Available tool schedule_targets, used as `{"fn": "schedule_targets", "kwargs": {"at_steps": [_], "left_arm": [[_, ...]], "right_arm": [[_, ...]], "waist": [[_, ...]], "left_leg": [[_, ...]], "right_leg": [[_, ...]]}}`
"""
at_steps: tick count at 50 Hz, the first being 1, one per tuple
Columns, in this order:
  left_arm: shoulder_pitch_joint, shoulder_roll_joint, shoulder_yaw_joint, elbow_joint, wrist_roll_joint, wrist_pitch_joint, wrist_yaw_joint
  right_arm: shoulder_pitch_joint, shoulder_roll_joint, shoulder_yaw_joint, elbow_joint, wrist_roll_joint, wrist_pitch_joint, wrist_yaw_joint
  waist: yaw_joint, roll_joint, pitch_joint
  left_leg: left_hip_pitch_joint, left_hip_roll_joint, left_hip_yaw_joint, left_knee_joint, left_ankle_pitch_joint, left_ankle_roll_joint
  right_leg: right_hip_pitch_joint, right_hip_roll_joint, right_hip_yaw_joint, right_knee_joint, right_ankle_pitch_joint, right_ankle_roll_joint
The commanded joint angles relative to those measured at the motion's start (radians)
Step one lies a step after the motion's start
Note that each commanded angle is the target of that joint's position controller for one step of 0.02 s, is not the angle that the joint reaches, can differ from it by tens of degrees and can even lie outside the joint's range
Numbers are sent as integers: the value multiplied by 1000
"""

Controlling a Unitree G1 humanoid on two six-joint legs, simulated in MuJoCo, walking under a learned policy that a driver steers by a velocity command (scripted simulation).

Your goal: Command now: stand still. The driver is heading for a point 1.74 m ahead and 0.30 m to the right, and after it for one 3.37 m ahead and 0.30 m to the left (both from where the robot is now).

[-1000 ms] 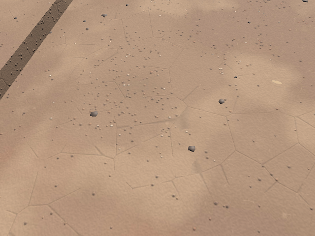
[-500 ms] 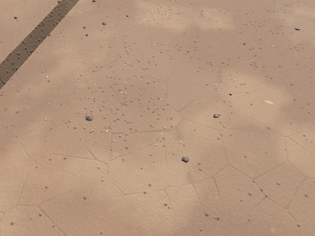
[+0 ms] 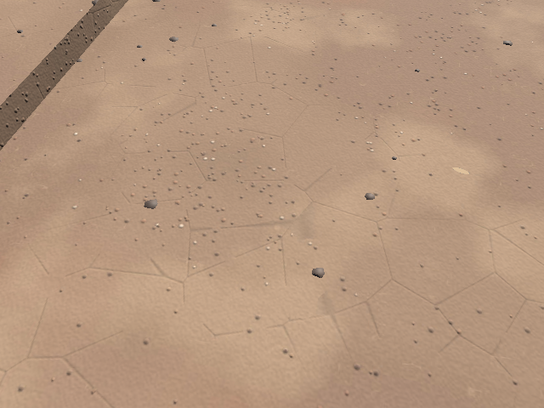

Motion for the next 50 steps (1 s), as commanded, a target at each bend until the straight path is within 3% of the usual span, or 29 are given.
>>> {"fn": "schedule_targets", "kwargs": {"at_steps": [1, 37, 38, 41, 42, 44, 45, 47, 49, 50], "left_arm": [[60, 81, 11, -2, 0, -4, 4], [117, 33, 11, 22, 0, -7, 13], [123, 26, 9, 24, 2, -7, 13], [114, 43, 23, 5, 9, -1, 6], [98, 39, 24, -10, 15, 0, 0], [48, -4, 17, -53, 28, -13, -13], [20, -7, 16, -76, 36, -24, -17], [-8, 21, 26, -111, 29, -48, -28], [28, 21, 32, -123, 17, -69, -39], [96, 8, 34, -104, 8, -77, -40]], "right_arm": [[62, -87, -14, -6, 0, -5, -4], [127, -29, -20, 24, -1, -7, -11], [135, -24, -18, 27, -2, -7, -10], [145, -72, -42, 18, -5, 5, -7], [165, -83, -50, 14, -7, 9, -4], [240, -107, -66, 25, -6, 8, -2], [249, -112, -72, 27, -8, 4, -1], [231, -121, -81, 14, -17, -9, 4], [185, -123, -87, -2, -12, -23, 7], [140, -117, -87, -16, -2, -27, 9]], "waist": [[0, 5, 43], [-1, 6, 58], [-3, 7, 39], [-10, 52, 86], [-23, 69, 130], [-57, 147, 186], [-64, 158, 207], [-55, 129, 195], [-13, 120, 178], [29, 106, 162]], "left_leg": [[-82, 128, -106, -74, 136, 19], [-81, 128, -93, -50, 155, 15], [-74, 120, -93, -63, 73, 17], [-130, 104, -133, -74, -353, 67], [-144, 129, -184, -98, -487, 94], [-102, 252, -366, -193, -640, 166], [-101, 310, -434, -223, -622, 200], [-79, 336, -446, -232, -501, 220], [-106, 309, -367, -189, -385, 199], [-180, 265, -295, -148, -327, 171]], "right_leg": [[16, -85, 81, -43, 101, -31], [4, -83, 81, -30, 113, -36], [11, -75, 77, -36, 48, -38], [-70, -4, 31, 53, -289, -64], [-149, 13, 23, 99, -366, -72], [-295, 40, -42, 258, -319, -69], [-329, 15, -56, 318, -256, -70], [-362, -16, -35, 366, -260, -78], [-269, -21, -44, 256, -235, -87], [-119, 4, -73, 152, -158, -90]]}}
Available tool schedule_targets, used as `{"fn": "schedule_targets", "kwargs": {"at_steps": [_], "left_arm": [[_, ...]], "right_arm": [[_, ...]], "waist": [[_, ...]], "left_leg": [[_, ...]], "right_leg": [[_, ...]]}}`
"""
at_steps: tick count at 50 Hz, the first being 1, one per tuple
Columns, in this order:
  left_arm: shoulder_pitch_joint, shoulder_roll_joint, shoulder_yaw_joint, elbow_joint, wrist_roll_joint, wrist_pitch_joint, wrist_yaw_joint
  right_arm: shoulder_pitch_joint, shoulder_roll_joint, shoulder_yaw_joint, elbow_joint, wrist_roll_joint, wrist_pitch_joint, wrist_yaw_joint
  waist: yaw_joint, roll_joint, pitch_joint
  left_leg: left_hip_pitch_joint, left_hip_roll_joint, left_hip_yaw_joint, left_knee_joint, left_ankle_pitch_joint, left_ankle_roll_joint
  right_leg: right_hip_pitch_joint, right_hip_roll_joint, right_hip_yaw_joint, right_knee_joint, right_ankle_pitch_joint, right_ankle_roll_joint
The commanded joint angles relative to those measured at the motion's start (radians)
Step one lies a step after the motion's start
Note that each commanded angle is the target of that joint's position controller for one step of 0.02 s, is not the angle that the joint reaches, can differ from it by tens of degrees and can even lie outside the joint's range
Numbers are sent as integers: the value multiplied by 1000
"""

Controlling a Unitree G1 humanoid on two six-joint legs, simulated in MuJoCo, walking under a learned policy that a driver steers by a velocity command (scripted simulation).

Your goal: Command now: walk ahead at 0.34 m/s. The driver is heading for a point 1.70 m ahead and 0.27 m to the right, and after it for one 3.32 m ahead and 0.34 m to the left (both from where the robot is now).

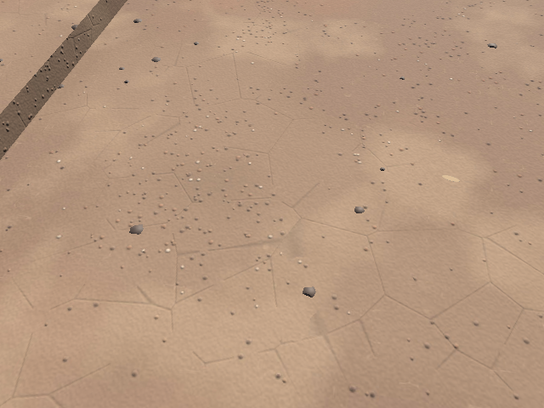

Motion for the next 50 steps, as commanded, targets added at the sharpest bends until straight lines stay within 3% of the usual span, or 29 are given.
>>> {"fn": "schedule_targets", "kwargs": {"at_steps": [1, 2, 3, 4, 5, 6, 7, 9, 12, 16, 19, 21, 23, 24, 25, 26, 27, 28, 29, 31, 33, 35, 38, 41, 45, 47, 48, 50], "left_arm": [[135, 28, 19, -10, -19, -38, -7], [250, 68, 35, 22, -13, -44, 1], [382, 183, 67, 39, -8, -46, 9], [399, 188, 70, 60, -13, -30, 8], [288, 138, 56, 23, -9, -28, 5], [208, 122, 50, -7, -9, -34, 2], [163, 111, 44, -24, -9, -42, 2], [173, 80, 29, -16, -11, -57, 6], [256, 74, 17, 19, -15, -66, 10], [265, 70, 2, 20, -12, -69, 15], [274, 94, 3, 26, -11, -75, 23], [252, 120, 8, 26, -11, -82, 27], [215, 146, 17, 20, -9, -79, 31], [188, 155, 20, 14, -16, -74, 27], [195, 117, 12, -8, -20, -72, 18], [313, -4, -2, -22, -39, -64, 5], [224, 98, 24, -35, -22, -57, 4], [119, 114, 31, -78, -15, -59, 0], [73, 104, 33, -87, -10, -62, -3], [100, 63, 32, -77, 8, -42, -10], [98, 39, 32, -83, 11, -23, -18], [21, 53, 37, -114, 12, -9, -24], [-140, 72, 38, -171, 5, -3, -31], [-267, 60, 30, -215, -6, -6, -35], [-379, 61, 22, -252, -12, -12, -33], [-401, 72, 25, -267, -11, -19, -31], [-378, 78, 27, -265, -11, -23, -28], [-258, 104, 42, -230, -8, -31, -18]], "right_arm": [[-72, -117, -24, -56, 12, -21, 3], [-108, -82, -14, -78, 8, -34, 7], [-135, -6, 7, -122, 14, -49, 17], [-143, -80, -10, -137, -20, -50, 25], [-152, -76, -12, -133, -32, -51, 34], [-149, -44, -5, -128, -23, -57, 43], [-148, -36, -5, -125, -16, -61, 51], [-149, -51, -14, -125, -19, -50, 60], [-214, -50, -18, -153, -15, -33, 61], [-424, -28, -3, -236, -5, -26, 62], [-494, -31, 5, -267, 3, -26, 59], [-437, -67, -6, -260, 4, -29, 47], [-225, -113, -31, -195, 6, -41, 34], [-81, -131, -45, -148, 0, -47, 27], [58, -203, -68, -119, -26, -51, 19], [52, -261, -79, -132, -43, -47, 27], [-32, -230, -77, -134, 3, -41, 39], [-142, -168, -59, -154, 12, -45, 41], [-186, -107, -43, -156, 9, -56, 45], [-168, -51, -21, -130, 3, -76, 35], [-111, -63, -16, -107, 4, -93, 28], [-69, -95, -18, -96, 6, -99, 26], [-6, -100, -12, -91, 8, -95, 27], [50, -92, -4, -83, 8, -94, 27], [120, -101, 0, -63, 3, -93, 17], [125, -110, -2, -57, -5, -91, 11], [103, -121, -5, -59, -8, -91, 8], [73, -140, -12, -61, -11, -91, 1]], "waist": [[110, 51, 182], [158, -43, 149], [199, -303, 86], [163, -254, 128], [101, -110, 191], [70, -61, 206], [46, -47, 198], [30, -64, 162], [32, -95, 133], [56, -113, 175], [61, -136, 177], [19, -145, 129], [-76, -149, 14], [-145, -132, -50], [-180, -45, -140], [-79, 155, -217], [-76, 35, -161], [-35, 20, -3], [-11, -37, 72], [51, -35, 85], [69, -13, 84], [68, 5, 104], [33, 19, 130], [-2, 33, 132], [-37, 52, 130], [-32, 55, 131], [-9, 61, 119], [50, 74, 51]], "left_leg": [[-306, 188, -208, -143, -152, 134], [-432, 117, -109, 28, -75, 97], [-587, -21, 77, 376, -89, 41], [-663, -1, 71, 580, -169, 44], [-676, 59, 34, 672, -87, 53], [-655, 86, 22, 684, 2, 49], [-629, 105, 25, 669, 64, 41], [-612, 107, 59, 647, 124, 21], [-648, 86, 112, 623, 159, 6], [-611, 51, 174, 396, 236, -1], [-481, 12, 216, 217, 268, 27], [-363, -23, 220, 178, 249, 68], [-165, -54, 193, 141, 221, 110], [10, -31, 168, 60, 256, 130], [213, 161, -47, 27, 75, 173], [397, 453, -585, -83, 22, 324], [301, 416, -652, -196, -155, 322], [151, 392, -502, -237, -178, 283], [26, 349, -399, -272, -50, 251], [-100, 271, -233, -289, 159, 195], [-117, 245, -152, -295, 299, 184], [-108, 226, -94, -313, 351, 174], [-59, 200, -43, -328, 452, 146], [-14, 177, 4, -312, 577, 115], [119, 202, 15, -278, 684, 114], [190, 229, 16, -239, 765, 125], [216, 239, 39, -207, 853, 123], [240, 248, 78, -57, 1100, 106]], "right_leg": [[197, 29, -23, -200, 104, -10], [386, -41, 97, -280, 75, -16], [504, -286, 509, -477, -195, -82], [438, -388, 679, -509, -221, -132], [346, -367, 609, -507, -205, -129], [285, -329, 519, -518, -108, -119], [262, -290, 437, -533, -10, -106], [288, -233, 304, -524, 240, -85], [337, -200, 183, -474, 623, -71], [275, -164, 112, -485, 774, -64], [268, -175, 86, -474, 909, -63], [307, -195, 70, -382, 1145, -55], [341, -203, 62, -140, 1261, -49], [277, -182, 46, 49, 1145, -46], [102, -131, 18, 338, 793, -45], [-236, 66, 15, 732, -103, -17], [-329, 28, 130, 784, -35, -40], [-371, -24, 124, 736, 67, -46], [-336, -55, 120, 678, 122, -46], [-226, -90, 118, 585, 144, -23], [-213, -96, 97, 525, 148, -1], [-278, -109, 70, 463, 197, 16], [-376, -119, 32, 328, 313, 37], [-366, -93, -7, 149, 399, 47], [-359, -54, -38, -2, 420, 27], [-352, -40, -38, -48, 376, 3], [-317, -25, -45, -73, 339, -17], [-159, 33, -66, -97, 257, -61]]}}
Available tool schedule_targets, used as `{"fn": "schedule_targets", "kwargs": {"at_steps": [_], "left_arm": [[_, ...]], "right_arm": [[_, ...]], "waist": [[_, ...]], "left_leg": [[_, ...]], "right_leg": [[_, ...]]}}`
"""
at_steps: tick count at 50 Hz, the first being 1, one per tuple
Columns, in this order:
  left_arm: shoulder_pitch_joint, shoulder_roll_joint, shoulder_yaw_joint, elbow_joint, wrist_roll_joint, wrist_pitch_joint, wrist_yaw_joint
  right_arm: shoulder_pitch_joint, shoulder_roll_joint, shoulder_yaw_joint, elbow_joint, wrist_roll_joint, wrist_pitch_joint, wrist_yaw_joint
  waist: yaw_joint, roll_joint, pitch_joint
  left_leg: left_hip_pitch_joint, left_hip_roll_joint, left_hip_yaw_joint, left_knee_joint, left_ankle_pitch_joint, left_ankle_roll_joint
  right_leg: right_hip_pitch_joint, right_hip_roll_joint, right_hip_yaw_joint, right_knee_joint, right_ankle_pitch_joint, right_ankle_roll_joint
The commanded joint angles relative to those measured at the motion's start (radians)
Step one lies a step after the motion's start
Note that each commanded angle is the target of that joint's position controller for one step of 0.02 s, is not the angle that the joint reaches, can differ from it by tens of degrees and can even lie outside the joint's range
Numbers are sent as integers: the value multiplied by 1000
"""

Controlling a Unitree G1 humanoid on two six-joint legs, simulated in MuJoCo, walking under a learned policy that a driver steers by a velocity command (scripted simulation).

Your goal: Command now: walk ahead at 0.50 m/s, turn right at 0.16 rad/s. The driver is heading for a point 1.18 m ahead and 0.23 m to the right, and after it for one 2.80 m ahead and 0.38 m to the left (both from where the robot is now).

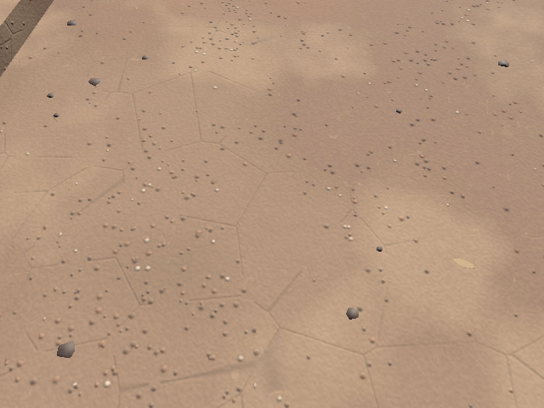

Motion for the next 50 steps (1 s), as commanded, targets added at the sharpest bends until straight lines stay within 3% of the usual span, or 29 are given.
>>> {"fn": "schedule_targets", "kwargs": {"at_steps": [1, 2, 3, 4, 5, 6, 7, 8, 10, 12, 16, 20, 25, 29, 31, 32, 33, 34, 35, 36, 37, 38, 41, 45, 50], "left_arm": [[218, 110, 41, 24, 2, -23, 17], [369, 139, 57, 73, 15, -29, 24], [514, 227, 82, 98, 39, -31, 32], [488, 256, 93, 100, 14, -15, 21], [366, 237, 87, 77, -15, -11, 12], [283, 185, 73, 55, -17, -15, 12], [258, 144, 62, 55, -13, -19, 14], [264, 117, 53, 63, -17, -23, 20], [284, 121, 49, 67, -14, -29, 25], [304, 171, 58, 60, -8, -29, 26], [362, 185, 60, 41, -8, -6, 31], [420, 201, 67, 22, -8, 17, 43], [450, 216, 82, -3, 4, 28, 42], [451, 221, 88, -13, 12, 17, 37], [413, 223, 88, -25, 10, 12, 35], [386, 222, 86, -31, 1, 10, 35], [380, 187, 75, -39, -5, 1, 35], [367, 106, 51, -67, -9, -13, 31], [400, 127, 56, -92, -15, -13, 27], [394, 196, 66, -74, 13, -4, 28], [351, 193, 65, -66, 19, -4, 15], [333, 175, 60, -69, 15, -4, 6], [299, 163, 54, -74, 27, 4, -12], [173, 143, 40, -114, 25, 11, -19], [-5, 104, 13, -173, 15, 11, -25]], "right_arm": [[11, -165, -33, -20, -5, -1, -13], [-5, -166, -33, -29, 2, 1, -12], [17, -110, -20, -64, 27, -1, -7], [93, -99, -30, -65, 45, -2, 3], [13, -132, -37, -91, 19, 1, -1], [-90, -128, -36, -127, 13, -5, -2], [-120, -121, -39, -138, 8, -4, -4], [-138, -126, -45, -154, -6, 8, -4], [-125, -102, -45, -168, -15, 41, -2], [-139, -93, -44, -188, -11, 63, -3], [-264, -120, -47, -248, -6, 87, -7], [-378, -140, -46, -300, 3, 105, -9], [-515, -152, -40, -360, 1, 92, 5], [-502, -146, -31, -375, 4, 59, 14], [-424, -144, -31, -362, 7, 43, 14], [-352, -136, -31, -341, 5, 33, 12], [-280, -162, -39, -321, -3, 21, 5], [-163, -240, -55, -309, -21, 11, -5], [-113, -354, -84, -279, -17, 25, -4], [-155, -282, -78, -285, -11, 33, 4], [-201, -214, -61, -301, -1, 31, 14], [-230, -189, -53, -305, 1, 28, 18], [-183, -182, -49, -274, 4, 7, 18], [-83, -177, -48, -228, 17, -1, 22], [-16, -187, -47, -191, 13, 4, 19]], "waist": [[148, 98, -96], [214, 81, -168], [239, -47, -280], [174, -203, -364], [123, -57, -260], [113, -9, -147], [82, 46, -82], [62, 41, -61], [34, 10, -79], [21, -4, -103], [53, -49, -124], [94, -71, -126], [143, -78, -56], [146, -86, -48], [102, -84, -56], [55, -62, -62], [26, -15, -92], [-13, 165, -154], [15, 326, -118], [48, 156, -26], [54, 63, 18], [69, 59, 28], [72, 122, -22], [50, 108, -28], [13, 119, 8]], "left_leg": [[2, 277, -23, 331, 1134, 73], [-117, 254, 6, 530, 993, 55], [-381, 174, 60, 876, 600, 16], [-652, -22, 3, 1198, -144, -19], [-730, 61, -106, 1224, -79, -11], [-746, 90, -107, 1192, -18, -19], [-716, 116, -108, 1127, 8, -26], [-687, 133, -114, 1064, 15, -36], [-630, 126, -107, 983, 21, -59], [-630, 111, -92, 928, 42, -82], [-692, 108, -81, 821, 131, -108], [-758, 107, -105, 754, 163, -114], [-816, 110, -144, 596, 127, -116], [-696, 87, -121, 454, 58, -89], [-507, 61, -92, 335, 43, -68], [-361, 46, -72, 222, 110, -56], [-206, 96, -131, 170, 116, -38], [-65, 319, -385, 65, -45, 12], [-16, 474, -760, -45, -148, 135], [-99, 475, -735, -20, -218, 158], [-162, 415, -629, -22, -208, 141], [-197, 364, -526, -42, -119, 113], [-172, 281, -350, -48, 235, 90], [-122, 272, -262, -49, 475, 111], [-142, 253, -190, -49, 574, 104]], "right_leg": [[240, 89, -35, -72, -65, -68], [451, 52, 13, -110, -34, -99], [714, -192, 327, -108, 9, -185], [852, -385, 780, -228, 237, -340], [748, -346, 676, -239, 324, -318], [614, -316, 541, -244, 463, -295], [504, -265, 444, -261, 576, -252], [440, -215, 375, -270, 618, -219], [382, -170, 317, -270, 703, -189], [356, -150, 290, -259, 783, -187], [371, -115, 299, -235, 745, -132], [446, -123, 378, -215, 615, -97], [497, -142, 547, -310, -38, -172], [486, -140, 562, -273, -17, -173], [396, -116, 553, -236, -9, -137], [325, -82, 534, -190, -39, -107], [242, -29, 496, -104, -79, -69], [143, 67, 356, 158, -216, -23], [-100, 191, 228, 318, -500, -3], [-153, 95, 251, 434, -465, -5], [-142, 65, 258, 453, -375, -2], [-123, 44, 244, 437, -312, 11], [-103, 20, 178, 452, -194, 48], [-182, -24, 106, 409, -124, 84], [-120, -24, 44, 159, -29, 87]]}}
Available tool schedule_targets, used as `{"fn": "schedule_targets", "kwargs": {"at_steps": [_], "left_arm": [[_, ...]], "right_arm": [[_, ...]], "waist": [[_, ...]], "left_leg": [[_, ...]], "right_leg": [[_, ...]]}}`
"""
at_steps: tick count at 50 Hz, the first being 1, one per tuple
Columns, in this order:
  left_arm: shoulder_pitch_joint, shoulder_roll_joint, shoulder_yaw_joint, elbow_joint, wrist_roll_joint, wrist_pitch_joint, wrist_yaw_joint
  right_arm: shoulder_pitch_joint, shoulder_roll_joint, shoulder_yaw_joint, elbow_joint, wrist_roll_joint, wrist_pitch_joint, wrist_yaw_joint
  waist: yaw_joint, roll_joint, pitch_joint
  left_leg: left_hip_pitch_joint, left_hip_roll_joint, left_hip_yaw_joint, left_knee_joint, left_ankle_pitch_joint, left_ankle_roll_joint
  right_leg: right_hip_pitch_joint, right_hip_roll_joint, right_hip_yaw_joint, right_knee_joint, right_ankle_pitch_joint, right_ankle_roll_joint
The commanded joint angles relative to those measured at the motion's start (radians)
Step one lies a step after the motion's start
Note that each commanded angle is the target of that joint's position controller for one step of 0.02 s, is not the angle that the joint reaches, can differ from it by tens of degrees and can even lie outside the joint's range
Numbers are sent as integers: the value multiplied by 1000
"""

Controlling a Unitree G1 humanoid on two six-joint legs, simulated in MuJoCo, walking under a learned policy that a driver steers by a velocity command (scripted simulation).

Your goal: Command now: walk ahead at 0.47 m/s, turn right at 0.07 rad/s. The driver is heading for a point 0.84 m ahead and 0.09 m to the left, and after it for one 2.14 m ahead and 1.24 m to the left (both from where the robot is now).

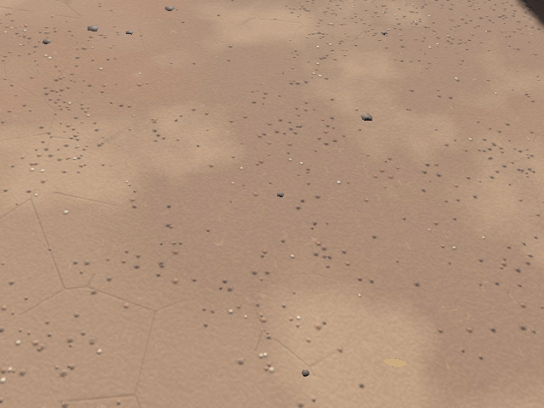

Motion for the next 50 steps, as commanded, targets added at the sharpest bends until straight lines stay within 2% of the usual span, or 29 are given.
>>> {"fn": "schedule_targets", "kwargs": {"at_steps": [1, 5, 7, 8, 9, 10, 11, 12, 13, 14, 15, 17, 21, 24, 27, 31, 34, 35, 36, 37, 38, 39, 40, 41, 42, 43, 45, 48, 50], "left_arm": [[-163, 16, -12, -108, -8, -17, -3], [-158, 41, -6, -113, -11, -23, 11], [5, 66, 10, -58, -6, -32, 27], [152, 97, 25, -8, 5, -43, 37], [305, 179, 45, 11, 30, -51, 50], [329, 247, 60, 22, 23, -44, 44], [261, 185, 50, 21, -19, -34, 37], [165, 128, 33, 9, -25, -35, 34], [118, 86, 22, 6, -21, -43, 30], [106, 69, 16, 13, -22, -50, 33], [107, 54, 11, 26, -24, -57, 37], [151, 63, 13, 50, -27, -74, 38], [230, 73, 15, 88, -24, -85, 44], [269, 66, 8, 106, -25, -87, 48], [290, 62, 1, 121, -26, -91, 56], [360, 71, -2, 160, -21, -85, 73], [342, 108, 3, 166, -17, -73, 88], [330, 123, 7, 165, -14, -66, 92], [317, 138, 12, 158, -11, -57, 91], [295, 147, 14, 144, -17, -51, 87], [282, 119, 7, 104, -21, -56, 80], [300, 49, 1, 39, -37, -65, 58], [194, 110, 9, 20, -17, -75, 54], [146, 98, 5, -6, -29, -89, 48], [155, 96, 5, 1, -30, -92, 49], [152, 89, 6, -2, -13, -77, 50], [183, 70, 2, -1, 10, -36, 44], [109, 63, 1, -41, 11, -11, 36], [28, 65, 0, -69, 8, -9, 32]], "right_arm": [[36, -151, -28, -29, -2, -13, -4], [34, -172, -31, -11, -4, -8, -9], [15, -185, -33, -4, -1, -1, -11], [13, -175, -28, -6, 4, 2, -11], [18, -117, -10, -47, 20, 2, -7], [111, -59, -3, -55, 30, 8, -8], [38, -157, -30, -49, -2, 16, -12], [-23, -141, -29, -66, -5, 11, -3], [-53, -118, -24, -67, -5, 9, 3], [-54, -112, -25, -63, -14, 17, 8], [-36, -102, -23, -53, -23, 29, 14], [-36, -89, -23, -47, -24, 45, 25], [-179, -90, -27, -81, -14, 61, 34], [-270, -87, -26, -107, -11, 59, 35], [-357, -69, -13, -135, -15, 55, 40], [-470, -57, 2, -185, -19, 50, 47], [-413, -78, -7, -182, -22, 51, 41], [-349, -93, -15, -166, -24, 50, 37], [-251, -116, -27, -138, -25, 47, 34], [-112, -150, -46, -96, -35, 40, 29], [16, -240, -77, -75, -45, 40, 14], [-47, -317, -98, -99, -27, 52, 12], [-58, -289, -94, -93, 3, 61, 12], [-113, -248, -83, -95, 6, 61, 6], [-149, -196, -70, -94, 2, 59, 5], [-177, -176, -63, -97, 5, 51, 1], [-185, -168, -55, -101, 12, 33, -1], [-134, -211, -65, -92, 14, 20, 0], [-88, -206, -62, -84, 14, 22, 1]], "waist": [[-10, 164, 69], [20, 165, 69], [100, 143, -16], [157, 112, -104], [203, -6, -231], [151, -190, -306], [134, -42, -195], [95, -15, -61], [72, 5, -6], [48, -12, 17], [27, -21, 19], [16, -7, 11], [42, 4, 70], [56, 10, 84], [73, 5, 92], [105, 4, 109], [62, -34, 52], [32, -50, 11], [-9, -56, -47], [-77, -33, -118], [-126, 76, -214], [-36, 300, -271], [-59, 102, -206], [-30, 73, -94], [19, 2, -11], [51, -4, 17], [83, 33, 3], [74, 66, 15], [44, 88, 31]], "left_leg": [[-6, 236, -118, -32, 458, 121], [17, 280, -110, 38, 610, 106], [20, 256, -70, 242, 832, 79], [-70, 215, -34, 424, 765, 61], [-308, 155, 9, 722, 415, 33], [-557, -4, 26, 1015, -287, 13], [-619, 51, -69, 1078, -232, 31], [-632, 92, -68, 1048, -141, 35], [-602, 123, -61, 993, -86, 33], [-568, 141, -52, 955, -64, 25], [-528, 152, -47, 929, -50, 15], [-524, 150, -32, 914, -25, 2], [-677, 151, -58, 850, 99, -12], [-728, 127, -60, 748, 192, -16], [-700, 113, 1, 613, 268, -13], [-685, 91, 90, 464, 232, 22], [-562, 18, 150, 421, 96, 79], [-490, -15, 163, 417, 42, 104], [-380, -41, 158, 388, 10, 132], [-178, -41, 113, 304, 37, 169], [60, 163, -151, 276, -26, 240], [299, 413, -730, 155, 60, 412], [256, 385, -666, 112, 68, 389], [131, 365, -543, 86, 111, 351], [-4, 320, -456, 57, 217, 302], [-90, 269, -385, 46, 290, 271], [-165, 211, -308, 29, 381, 250], [-193, 165, -266, 10, 421, 231], [-164, 151, -250, -2, 437, 198]], "right_leg": [[-26, 20, -55, -143, 50, -6], [114, 50, -68, -253, 6, -61], [336, 105, -87, -342, 2, -100], [552, 85, -62, -370, 20, -125], [818, -161, 221, -403, -137, -190], [924, -388, 654, -528, -166, -291], [804, -334, 635, -559, -227, -274], [660, -291, 489, -590, -199, -250], [563, -236, 386, -629, -115, -222], [504, -194, 314, -651, -51, -199], [464, -162, 257, -673, 4, -184], [461, -154, 197, -695, 105, -189], [497, -147, 91, -747, 128, -163], [538, -138, 16, -743, 221, -134], [568, -131, -60, -730, 337, -112], [693, -161, -120, -670, 528, -105], [767, -182, -165, -504, 930, -91], [777, -188, -178, -396, 1044, -91], [759, -193, -185, -243, 1052, -95], [652, -178, -201, -27, 902, -86], [422, -129, -213, 296, 483, -65], [-10, 121, -116, 642, -375, -14], [-127, 52, 62, 650, -298, -30], [-141, 8, 63, 580, -208, -31], [-88, -24, 55, 479, -170, -25], [-33, -44, 58, 413, -167, -10], [46, -52, 47, 336, -164, 20], [9, -51, 15, 224, -83, 54], [-40, -53, 0, 125, 9, 63]]}}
